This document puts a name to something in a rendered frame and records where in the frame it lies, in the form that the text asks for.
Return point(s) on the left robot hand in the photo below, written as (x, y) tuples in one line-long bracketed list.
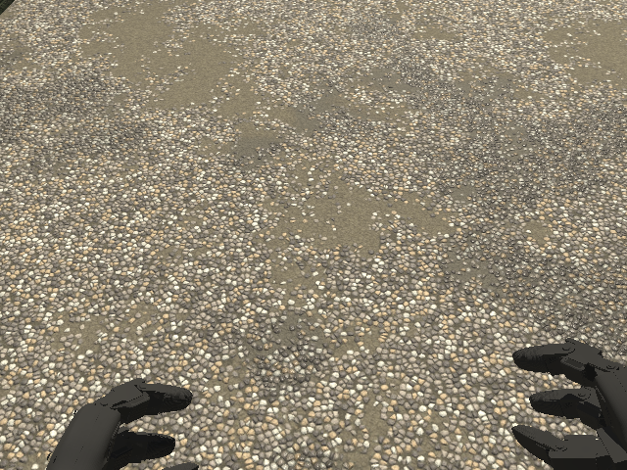
[(94, 439)]

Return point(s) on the right robot hand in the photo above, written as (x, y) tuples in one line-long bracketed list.
[(600, 403)]

